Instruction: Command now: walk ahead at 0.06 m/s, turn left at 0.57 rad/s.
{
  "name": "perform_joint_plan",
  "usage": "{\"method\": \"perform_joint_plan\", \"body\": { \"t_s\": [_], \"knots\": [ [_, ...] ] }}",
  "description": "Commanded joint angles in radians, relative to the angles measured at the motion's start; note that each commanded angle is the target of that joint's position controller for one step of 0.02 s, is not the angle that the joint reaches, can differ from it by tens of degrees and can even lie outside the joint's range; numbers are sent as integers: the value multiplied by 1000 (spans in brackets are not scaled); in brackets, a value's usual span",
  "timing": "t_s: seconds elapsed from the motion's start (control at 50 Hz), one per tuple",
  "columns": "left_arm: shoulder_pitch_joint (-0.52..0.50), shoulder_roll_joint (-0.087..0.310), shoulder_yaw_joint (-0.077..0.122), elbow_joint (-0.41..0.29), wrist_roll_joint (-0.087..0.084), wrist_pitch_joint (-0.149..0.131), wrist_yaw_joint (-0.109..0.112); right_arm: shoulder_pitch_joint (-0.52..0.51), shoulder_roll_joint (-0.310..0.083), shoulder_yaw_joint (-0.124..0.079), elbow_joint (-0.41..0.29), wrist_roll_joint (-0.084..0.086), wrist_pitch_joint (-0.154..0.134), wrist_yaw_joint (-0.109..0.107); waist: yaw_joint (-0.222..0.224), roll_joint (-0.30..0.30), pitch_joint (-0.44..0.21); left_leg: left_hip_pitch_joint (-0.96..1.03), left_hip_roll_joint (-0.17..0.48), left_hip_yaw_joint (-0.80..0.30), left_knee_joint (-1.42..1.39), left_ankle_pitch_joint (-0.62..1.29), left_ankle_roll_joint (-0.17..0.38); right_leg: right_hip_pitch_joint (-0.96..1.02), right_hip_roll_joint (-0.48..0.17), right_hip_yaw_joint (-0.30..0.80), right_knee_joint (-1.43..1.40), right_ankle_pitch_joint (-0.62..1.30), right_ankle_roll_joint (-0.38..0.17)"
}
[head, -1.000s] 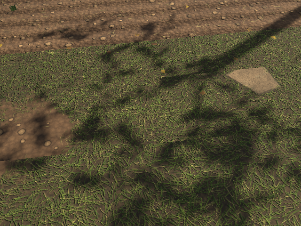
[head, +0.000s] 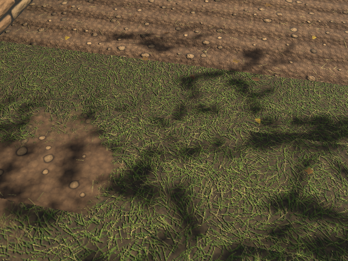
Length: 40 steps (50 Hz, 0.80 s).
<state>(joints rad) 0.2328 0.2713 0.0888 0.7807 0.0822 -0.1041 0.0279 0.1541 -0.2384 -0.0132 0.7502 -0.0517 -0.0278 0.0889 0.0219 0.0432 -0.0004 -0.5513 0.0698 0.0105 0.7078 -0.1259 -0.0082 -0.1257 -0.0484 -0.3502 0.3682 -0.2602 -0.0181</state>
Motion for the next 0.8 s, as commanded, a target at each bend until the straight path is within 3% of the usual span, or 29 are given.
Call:
{"method": "perform_joint_plan", "body": {
  "t_s": [0.02, 0.08, 0.1, 0.12, 0.14, 0.16, 0.18, 0.2, 0.24, 0.3, 0.34, 0.36, 0.38, 0.42, 0.44, 0.46, 0.48, 0.52, 0.56, 0.58, 0.62, 0.66, 0.68, 0.7, 0.72, 0.74, 0.76, 0.78, 0.8],
  "knots": [
    [23, 156, 61, -51, -10, 1, 24, -12, -92, -40, -68, 3, -4, -11, 8, -91, 3, -22, 0, -5, -77, -36, 44, 153, -374, 187, -115, 267, -194],
    [32, 142, 57, -40, -41, 11, 19, -44, -131, -73, -81, 28, -36, -15, -17, -57, -27, 228, -78, 39, -240, 223, 145, 84, -281, 104, 18, 186, -103],
    [60, 90, 44, -79, -40, 10, 19, 10, -205, -96, -74, 38, -47, -33, -12, 71, -190, 506, 41, -121, -209, 580, 287, -35, -162, -17, 236, 104, 10],
    [-50, 34, 16, -170, -17, -1, 20, 248, -280, -112, -41, 37, -39, -51, -118, 182, -387, 874, 256, -510, -309, 616, 473, -318, -5, 34, 470, -457, 107],
    [-178, 27, -4, -190, -27, -2, -1, 357, -273, -122, 10, 2, -63, -65, -190, 28, -304, 931, 282, -591, -326, 462, 430, -532, 15, 273, 548, -562, 82],
    [-222, 38, -1, -187, -34, -4, -8, 338, -269, -135, 30, -6, -89, -66, -177, 18, -147, 825, 253, -512, -334, 512, 386, -638, -4, 340, 619, -505, 77],
    [-154, 115, 28, -158, -26, -3, 1, 257, -240, -131, 12, 18, -91, -62, -122, 44, -129, 738, 242, -450, -343, 569, 392, -616, -29, 363, 683, -478, 78],
    [-102, 147, 39, -135, -22, -2, 12, 183, -207, -122, -11, 46, -87, -56, -81, 77, -111, 614, 226, -411, -372, 580, 390, -549, -46, 385, 695, -446, 72],
    [-26, 123, 28, -90, -19, 16, 14, 63, -171, -105, -65, 57, -70, -54, -11, 44, -91, 388, 187, -307, -449, 529, 345, -381, -48, 374, 677, -292, 66],
    [120, 54, 14, 7, -31, 56, -52, -94, -131, -78, -133, 51, -63, -30, 69, -6, -86, 132, 101, -146, -460, 406, 245, -135, -42, 334, 581, -52, 88],
    [144, 9, -7, 47, -45, 73, -107, -87, -96, -59, -113, 66, -59, 2, 53, -3, -49, 88, 67, -116, -405, 155, 164, -68, -78, 330, 402, 4, 135],
    [122, 14, -10, 45, -60, 69, -123, -49, -108, -59, -95, 69, -49, 19, 27, -3, -31, 100, 76, -142, -366, -8, 147, -61, -74, 319, 318, 42, 151],
    [96, 26, -10, 40, -77, 58, -128, -27, -122, -58, -78, 77, -38, 37, 17, -19, -19, 116, 80, -170, -330, -148, 136, -59, -65, 308, 225, 126, 150],
    [35, 72, -6, 10, -83, 29, -109, 53, -119, -51, -46, 80, -28, 61, -19, -17, -43, 192, 86, -249, -312, -301, 118, -93, -65, 329, 169, 201, 110],
    [-40, 123, -5, -43, -86, 12, -92, 79, -131, -56, -54, 77, -34, 48, -63, -28, -58, 253, 64, -241, -301, -344, 109, -158, -89, 375, 127, 238, 43],
    [-145, 208, 15, -88, -67, 1, -67, 108, -204, -87, -87, 62, -41, 6, -135, -79, -52, 315, 12, -170, -274, -309, 130, -276, -79, 405, 130, 191, -62],
    [-135, 225, 26, -74, -59, -2, -52, 66, -246, -104, -109, 52, -52, -33, -118, -75, -69, 385, 17, -124, -256, -252, 164, -355, -75, 439, 94, 109, -110],
    [-96, 140, 1, -75, -61, -2, -27, 94, -221, -107, -110, 40, -68, -89, -113, 15, -79, 481, 134, -228, -306, -90, 287, -389, -31, 407, 162, 111, -96],
    [0, 72, -20, -49, -49, 2, -20, 121, -178, -100, -100, 49, -73, -118, -77, 77, -45, 508, 286, -332, -389, 82, 377, -392, 10, 312, 268, -29, -50],
    [21, 69, -22, -41, -51, 6, -20, 100, -171, -102, -104, 45, -73, -130, -73, 86, -27, 492, 312, -325, -414, 85, 366, -369, 6, 303, 281, -119, -37],
    [48, 76, -22, -28, -49, 11, -30, 3, -184, -108, -113, 31, -74, -143, -37, 62, 2, 425, 264, -223, -414, 7, 265, -245, 8, 283, 192, -39, -46],
    [49, 64, -19, -30, -63, -2, -53, -69, -189, -107, -110, 19, -62, -131, -9, 49, -2, 344, 182, -118, -367, -110, 178, -80, 68, 255, 47, 225, -89],
    [72, 79, -10, -38, -54, -9, -56, -51, -161, -100, -102, 4, -54, -121, -2, 4, -41, 292, 136, -59, -283, -201, 123, 34, 41, 311, 20, 323, -140],
    [151, 209, 20, -57, -56, -20, -37, -24, -60, -78, -173, -7, -54, -116, -14, -243, -153, 154, -36, 104, 23, -411, -4, 221, -214, 698, -61, 647, -368],
    [205, 270, 43, -67, -28, -31, -39, -70, -93, -80, -182, -14, -62, -104, 34, -144, -92, -50, -102, -30, 143, -575, -32, 284, -337, 878, -107, 610, -444],
    [206, 238, 47, -47, -18, -36, -42, -95, -123, -88, -162, 1, -53, -104, 39, -90, -39, -100, -52, -96, 234, -533, -24, 257, -289, 782, -115, 493, -363],
    [147, 198, 40, -58, -37, -31, -48, -69, -172, -108, -139, -2, -49, -117, 9, -117, -25, -99, -40, -86, 321, -491, -23, 221, -244, 715, -111, 483, -322],
    [98, 156, 23, -75, -59, -21, -49, -26, -192, -117, -121, -21, -47, -124, -23, -138, -39, -66, -35, -83, 350, -454, -20, 175, -218, 680, -122, 512, -309],
    [55, 137, 15, -90, -69, -11, -49, -10, -177, -111, -110, -33, -44, -124, -53, -140, -27, -13, -25, -76, 352, -414, -18, 97, -194, 646, -141, 521, -292]
  ]
}}
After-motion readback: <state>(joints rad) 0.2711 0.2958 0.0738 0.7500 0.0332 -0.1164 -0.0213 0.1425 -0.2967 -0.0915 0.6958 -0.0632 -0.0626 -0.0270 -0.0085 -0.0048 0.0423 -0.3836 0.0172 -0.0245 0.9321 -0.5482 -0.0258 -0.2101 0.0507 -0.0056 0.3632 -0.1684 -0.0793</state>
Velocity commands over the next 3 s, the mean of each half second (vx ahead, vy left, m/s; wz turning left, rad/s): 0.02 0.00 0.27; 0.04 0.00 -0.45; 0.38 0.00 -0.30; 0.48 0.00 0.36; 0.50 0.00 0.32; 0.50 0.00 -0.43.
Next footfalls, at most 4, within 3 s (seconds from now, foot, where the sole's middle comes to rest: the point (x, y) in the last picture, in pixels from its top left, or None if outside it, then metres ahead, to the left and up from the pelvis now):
0.06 left None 0.12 0.14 -0.78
0.42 right None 0.16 -0.11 -0.78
1.18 left None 0.29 0.08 -0.78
1.62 right None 0.46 -0.20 -0.78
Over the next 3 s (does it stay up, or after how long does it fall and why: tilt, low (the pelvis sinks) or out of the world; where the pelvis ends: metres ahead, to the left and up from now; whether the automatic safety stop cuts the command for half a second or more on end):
stays up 1.24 -0.07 -0.22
